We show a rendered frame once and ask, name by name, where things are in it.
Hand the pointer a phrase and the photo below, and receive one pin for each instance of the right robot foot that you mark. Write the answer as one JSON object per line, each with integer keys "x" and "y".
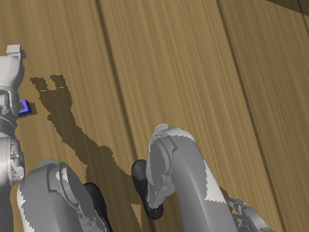
{"x": 138, "y": 171}

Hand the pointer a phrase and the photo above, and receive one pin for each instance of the right robot hand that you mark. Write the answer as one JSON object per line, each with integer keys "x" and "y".
{"x": 250, "y": 220}

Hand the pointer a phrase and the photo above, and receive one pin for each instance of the small box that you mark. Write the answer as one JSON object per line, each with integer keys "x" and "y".
{"x": 27, "y": 109}

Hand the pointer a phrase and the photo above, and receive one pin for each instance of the left robot arm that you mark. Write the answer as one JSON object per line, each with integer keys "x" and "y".
{"x": 12, "y": 162}

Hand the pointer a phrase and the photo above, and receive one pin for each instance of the left robot hand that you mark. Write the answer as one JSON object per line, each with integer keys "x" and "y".
{"x": 12, "y": 69}

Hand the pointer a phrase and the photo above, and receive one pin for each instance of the left robot foot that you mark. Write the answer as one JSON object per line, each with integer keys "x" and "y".
{"x": 99, "y": 203}

